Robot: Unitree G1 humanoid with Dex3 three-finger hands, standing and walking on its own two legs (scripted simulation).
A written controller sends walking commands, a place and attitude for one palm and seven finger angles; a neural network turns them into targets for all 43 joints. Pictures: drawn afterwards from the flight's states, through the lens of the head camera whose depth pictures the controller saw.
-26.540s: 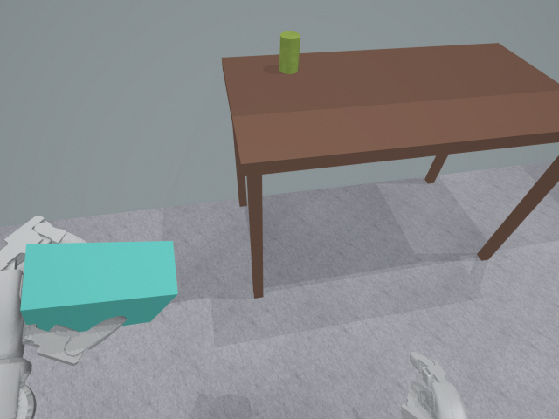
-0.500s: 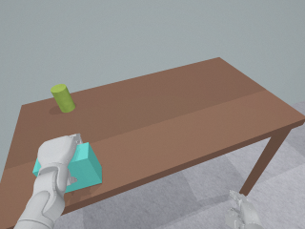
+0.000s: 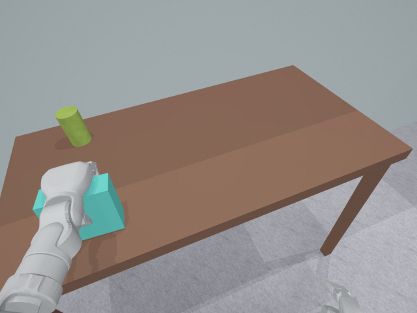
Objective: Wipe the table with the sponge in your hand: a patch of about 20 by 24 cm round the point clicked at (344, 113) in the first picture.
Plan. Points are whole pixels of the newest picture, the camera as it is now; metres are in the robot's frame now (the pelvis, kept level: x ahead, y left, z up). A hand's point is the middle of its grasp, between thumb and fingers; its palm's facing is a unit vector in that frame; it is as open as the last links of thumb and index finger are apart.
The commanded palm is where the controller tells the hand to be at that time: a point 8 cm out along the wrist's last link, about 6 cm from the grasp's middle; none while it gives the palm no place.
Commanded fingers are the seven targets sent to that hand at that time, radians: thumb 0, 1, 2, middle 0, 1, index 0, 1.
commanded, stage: wipe forward along the first lane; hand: left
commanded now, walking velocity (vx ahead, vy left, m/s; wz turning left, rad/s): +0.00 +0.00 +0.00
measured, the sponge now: (87, 216) +0.30 +0.32 +0.00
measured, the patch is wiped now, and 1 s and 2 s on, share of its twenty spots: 0.25 0.30 0.35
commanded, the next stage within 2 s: slide across to the middle lane in 1.12 s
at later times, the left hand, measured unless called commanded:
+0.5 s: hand (77, 175) +0.37 +0.35 +0.06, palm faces -0.12 -0.03 -0.99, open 10.0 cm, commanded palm +0.36 +0.35 +0.11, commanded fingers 0.00 0.10 1.30 -1.20 -1.60 -1.20 -1.60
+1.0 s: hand (74, 158) +0.42 +0.38 +0.06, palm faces -0.14 -0.04 -0.99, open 10.0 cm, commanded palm +0.41 +0.37 +0.11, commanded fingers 0.00 0.10 1.30 -1.20 -1.60 -1.20 -1.60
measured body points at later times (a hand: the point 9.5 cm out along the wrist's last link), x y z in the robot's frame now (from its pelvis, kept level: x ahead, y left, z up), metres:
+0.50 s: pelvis +0.00 -0.01 -0.01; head +0.02 -0.02 +0.44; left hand +0.37 +0.34 +0.12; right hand +0.11 -0.28 -0.14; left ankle +0.06 +0.11 -0.73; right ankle +0.00 -0.07 -0.73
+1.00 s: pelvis +0.02 +0.03 -0.01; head +0.06 +0.02 +0.44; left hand +0.42 +0.38 +0.11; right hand +0.09 -0.25 -0.14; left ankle +0.06 +0.12 -0.73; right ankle +0.00 -0.07 -0.73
